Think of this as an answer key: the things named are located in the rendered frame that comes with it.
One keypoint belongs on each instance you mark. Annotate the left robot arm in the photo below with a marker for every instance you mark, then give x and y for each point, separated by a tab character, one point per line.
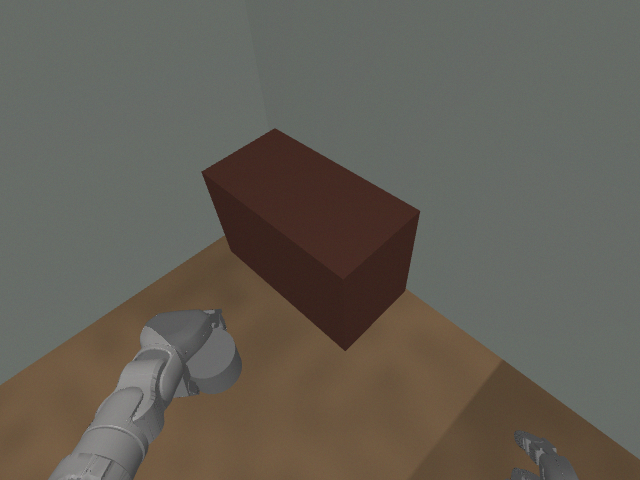
127	421

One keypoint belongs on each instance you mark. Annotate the tin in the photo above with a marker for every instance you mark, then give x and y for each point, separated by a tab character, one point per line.
217	365

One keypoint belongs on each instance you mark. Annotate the right robot hand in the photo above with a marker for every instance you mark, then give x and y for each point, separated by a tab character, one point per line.
542	453

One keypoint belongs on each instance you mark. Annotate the left robot hand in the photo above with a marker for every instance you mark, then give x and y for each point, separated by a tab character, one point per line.
186	331

